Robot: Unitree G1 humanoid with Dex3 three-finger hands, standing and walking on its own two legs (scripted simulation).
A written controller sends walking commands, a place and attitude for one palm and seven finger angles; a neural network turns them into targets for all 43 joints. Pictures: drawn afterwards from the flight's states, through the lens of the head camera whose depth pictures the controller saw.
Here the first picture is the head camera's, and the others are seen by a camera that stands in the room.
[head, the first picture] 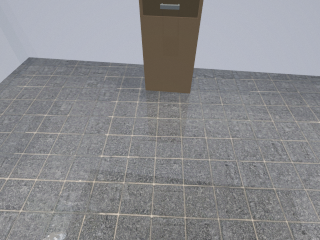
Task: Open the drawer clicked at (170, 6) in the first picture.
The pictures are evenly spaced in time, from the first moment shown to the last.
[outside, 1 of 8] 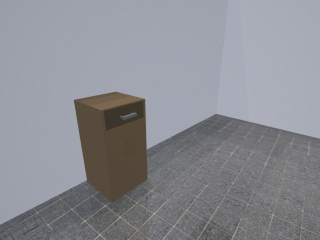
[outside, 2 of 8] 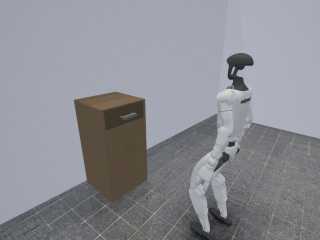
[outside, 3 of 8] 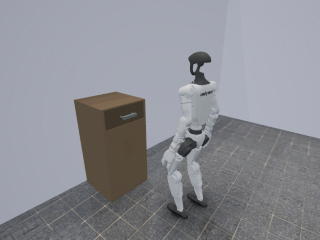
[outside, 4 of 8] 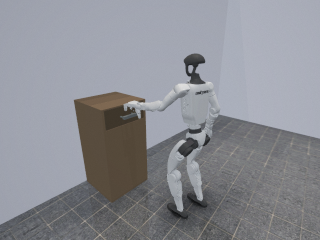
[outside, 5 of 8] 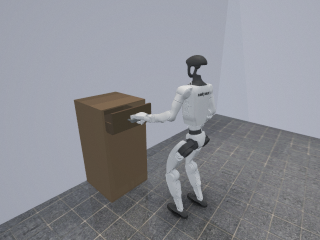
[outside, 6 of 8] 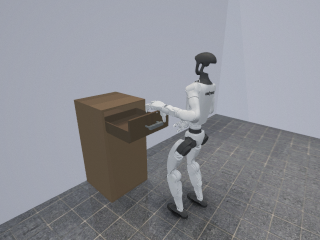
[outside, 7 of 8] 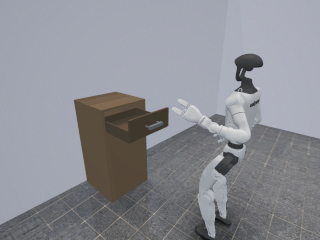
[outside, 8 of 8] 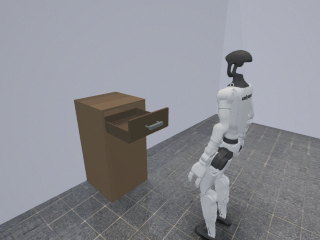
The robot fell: no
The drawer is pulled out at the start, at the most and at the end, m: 0.00 0.30 0.30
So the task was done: yes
